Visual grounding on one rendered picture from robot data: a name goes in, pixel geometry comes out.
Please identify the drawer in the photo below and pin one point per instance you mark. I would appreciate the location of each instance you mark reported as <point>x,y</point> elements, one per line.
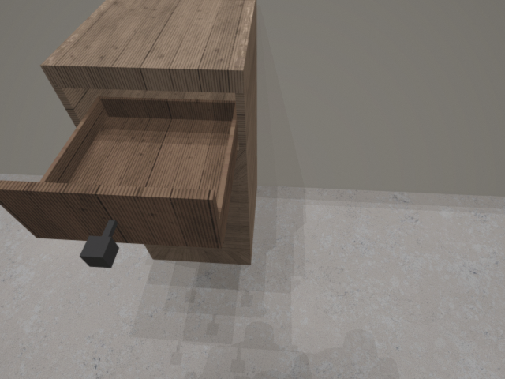
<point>162,168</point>

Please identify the cabinet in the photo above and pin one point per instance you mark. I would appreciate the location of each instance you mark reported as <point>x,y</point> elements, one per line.
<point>172,49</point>

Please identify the handle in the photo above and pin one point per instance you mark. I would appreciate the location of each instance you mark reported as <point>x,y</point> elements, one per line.
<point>100,251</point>

